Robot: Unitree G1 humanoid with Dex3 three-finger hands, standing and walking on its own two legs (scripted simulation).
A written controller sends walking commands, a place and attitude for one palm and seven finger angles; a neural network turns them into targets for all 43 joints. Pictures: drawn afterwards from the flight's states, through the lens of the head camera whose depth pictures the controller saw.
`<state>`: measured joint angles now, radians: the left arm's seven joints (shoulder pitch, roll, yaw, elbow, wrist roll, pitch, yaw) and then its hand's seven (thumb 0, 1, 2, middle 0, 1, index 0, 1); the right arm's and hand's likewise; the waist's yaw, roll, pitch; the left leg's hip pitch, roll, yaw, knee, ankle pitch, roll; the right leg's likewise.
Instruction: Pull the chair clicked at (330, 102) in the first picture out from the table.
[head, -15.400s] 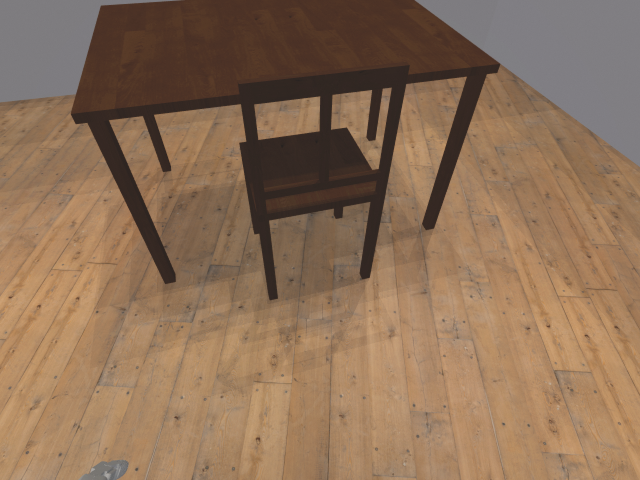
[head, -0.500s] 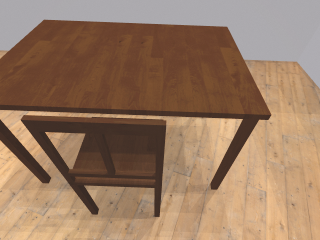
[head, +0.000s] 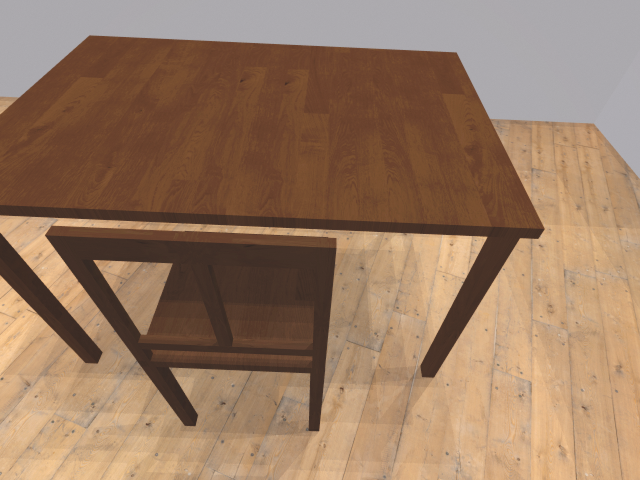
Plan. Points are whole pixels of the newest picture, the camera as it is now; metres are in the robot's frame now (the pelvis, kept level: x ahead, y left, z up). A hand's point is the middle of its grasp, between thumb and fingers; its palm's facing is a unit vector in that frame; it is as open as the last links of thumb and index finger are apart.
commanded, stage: raise the hand toward the chair's back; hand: left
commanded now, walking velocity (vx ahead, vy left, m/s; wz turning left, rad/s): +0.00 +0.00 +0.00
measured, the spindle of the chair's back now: (214, 306) +0.41 +0.21 -0.11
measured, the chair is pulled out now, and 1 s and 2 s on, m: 0.00 0.00 0.00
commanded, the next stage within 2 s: none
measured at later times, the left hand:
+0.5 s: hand out of the picture +0.14 +0.14 -0.09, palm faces +0.04 -1.00 +0.06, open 9.3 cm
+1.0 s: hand (167, 442) +0.17 +0.20 -0.04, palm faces +0.14 -0.99 -0.08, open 13.7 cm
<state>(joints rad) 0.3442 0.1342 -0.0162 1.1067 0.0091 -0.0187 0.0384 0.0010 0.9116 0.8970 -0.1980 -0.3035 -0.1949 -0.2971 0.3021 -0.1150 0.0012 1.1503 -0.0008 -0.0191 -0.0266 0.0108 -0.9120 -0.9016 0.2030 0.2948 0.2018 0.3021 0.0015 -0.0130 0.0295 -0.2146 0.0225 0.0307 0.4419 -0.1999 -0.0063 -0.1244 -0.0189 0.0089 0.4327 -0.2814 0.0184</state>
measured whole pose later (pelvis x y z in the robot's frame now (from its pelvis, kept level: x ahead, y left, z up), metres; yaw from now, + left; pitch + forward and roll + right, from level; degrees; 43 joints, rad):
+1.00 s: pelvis -0.04 -0.01 -0.10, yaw +1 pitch +15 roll -3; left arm 0.46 0.22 0.18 -0.09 -0.24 -0.39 -0.13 0.00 0.01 0.51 -0.11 -0.16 -0.11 -0.16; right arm 0.31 -0.21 -0.03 0.59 0.02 -0.16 -0.06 0.02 -0.90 -0.90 0.21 0.30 0.21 0.30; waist -0.02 0.03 -0.16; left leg -0.99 0.05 -0.05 1.20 -0.46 -0.02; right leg -0.86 0.01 -0.04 1.18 -0.57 0.00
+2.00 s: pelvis -0.03 +0.01 -0.09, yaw +2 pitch +15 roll -4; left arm 0.33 0.28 0.24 0.00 -0.28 -0.38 -0.24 -0.01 -0.49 0.30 -0.06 -0.08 -0.06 -0.08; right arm 0.26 -0.24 0.01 0.54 0.02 -0.17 -0.05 0.02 -0.90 -0.90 0.21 0.30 0.21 0.30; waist -0.03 0.03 -0.16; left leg -0.96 0.04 -0.05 1.16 -0.47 0.00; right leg -0.81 0.00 -0.05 1.11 -0.56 0.03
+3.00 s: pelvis -0.03 +0.00 -0.11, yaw +1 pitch +18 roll -4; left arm 0.23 0.25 0.18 0.07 -0.25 -0.37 -0.23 -0.01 -0.50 0.30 -0.06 -0.08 -0.06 -0.08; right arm 0.22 -0.23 0.01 0.53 0.01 -0.14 -0.04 0.02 -0.90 -0.90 0.21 0.30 0.21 0.30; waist -0.03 0.03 -0.17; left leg -1.08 0.04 -0.05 1.25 -0.50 0.00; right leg -0.93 0.00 -0.05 1.22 -0.60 0.02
